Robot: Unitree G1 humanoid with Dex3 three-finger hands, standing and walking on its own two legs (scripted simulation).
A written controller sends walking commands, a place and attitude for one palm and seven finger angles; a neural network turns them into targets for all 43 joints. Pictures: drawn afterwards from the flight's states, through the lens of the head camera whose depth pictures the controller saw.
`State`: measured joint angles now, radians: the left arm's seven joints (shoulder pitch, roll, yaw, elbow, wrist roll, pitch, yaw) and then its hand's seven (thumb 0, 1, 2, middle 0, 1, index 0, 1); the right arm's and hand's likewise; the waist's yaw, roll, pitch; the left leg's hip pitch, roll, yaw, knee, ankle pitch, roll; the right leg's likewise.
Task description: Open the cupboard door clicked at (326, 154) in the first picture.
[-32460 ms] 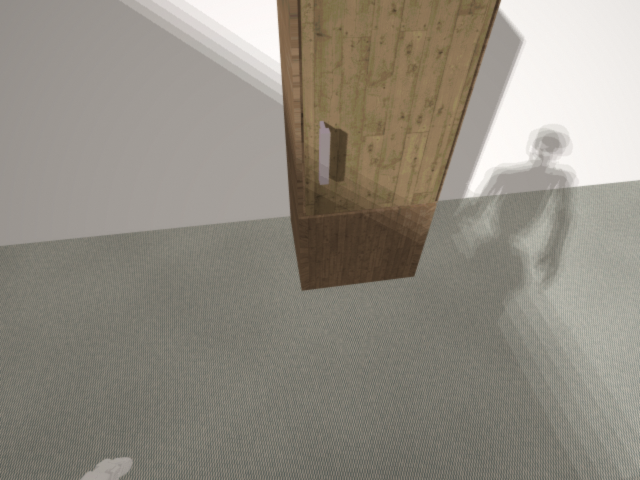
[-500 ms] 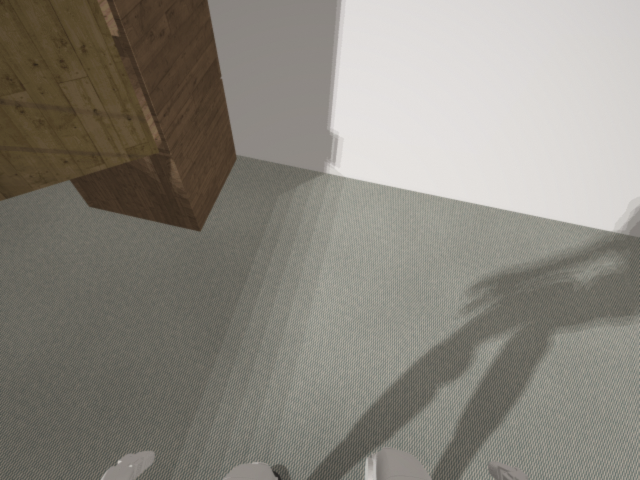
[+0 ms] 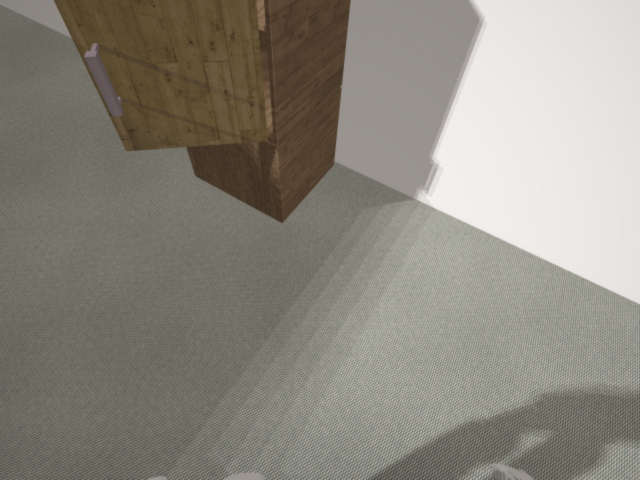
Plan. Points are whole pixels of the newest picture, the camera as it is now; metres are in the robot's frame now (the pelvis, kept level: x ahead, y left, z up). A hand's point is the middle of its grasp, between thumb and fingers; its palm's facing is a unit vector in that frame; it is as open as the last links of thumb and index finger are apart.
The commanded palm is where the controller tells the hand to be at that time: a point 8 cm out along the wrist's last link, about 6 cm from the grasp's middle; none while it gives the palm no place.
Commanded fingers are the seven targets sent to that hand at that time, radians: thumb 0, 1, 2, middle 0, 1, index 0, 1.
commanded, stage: turn to face it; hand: left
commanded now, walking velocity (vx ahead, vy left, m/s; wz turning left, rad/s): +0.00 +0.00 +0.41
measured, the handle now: (106, 80) +0.92 +0.56 -0.09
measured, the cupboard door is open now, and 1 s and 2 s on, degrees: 41 41 41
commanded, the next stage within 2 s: take the last steps up to it in 0.36 s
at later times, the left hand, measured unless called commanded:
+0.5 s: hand out of the picture +0.04 +0.16 -0.14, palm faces +0.20 -0.94 -0.27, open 7.4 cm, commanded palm none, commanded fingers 0.00 0.90 0.90 -0.20 -0.30 -0.20 -0.30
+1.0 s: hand out of the picture +0.04 +0.24 -0.15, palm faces +0.34 -0.92 -0.21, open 7.4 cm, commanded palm none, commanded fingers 0.00 0.90 0.90 -0.20 -0.30 -0.20 -0.30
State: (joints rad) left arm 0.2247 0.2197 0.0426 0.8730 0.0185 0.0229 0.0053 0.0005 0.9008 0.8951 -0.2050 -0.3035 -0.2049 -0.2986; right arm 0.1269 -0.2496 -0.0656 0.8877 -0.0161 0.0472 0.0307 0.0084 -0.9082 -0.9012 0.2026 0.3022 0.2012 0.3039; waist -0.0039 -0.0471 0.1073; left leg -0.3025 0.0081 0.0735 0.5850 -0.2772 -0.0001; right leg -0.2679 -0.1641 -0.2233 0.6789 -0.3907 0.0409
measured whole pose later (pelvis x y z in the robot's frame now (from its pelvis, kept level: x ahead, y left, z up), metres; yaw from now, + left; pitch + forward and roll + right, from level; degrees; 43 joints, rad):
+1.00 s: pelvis +0.07 +0.04 +0.02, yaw +18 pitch +0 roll +0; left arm 0.22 0.23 0.06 1.02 0.03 0.01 -0.02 0.01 0.91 0.90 -0.20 -0.30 -0.20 -0.30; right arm 0.28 -0.16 -0.01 1.01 -0.03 -0.05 -0.01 0.00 -0.91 -0.90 0.20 0.30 0.20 0.30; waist 0.02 -0.03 0.06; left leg -0.11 -0.04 0.08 0.38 -0.27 0.06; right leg -0.52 -0.11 -0.07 1.05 -0.34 0.01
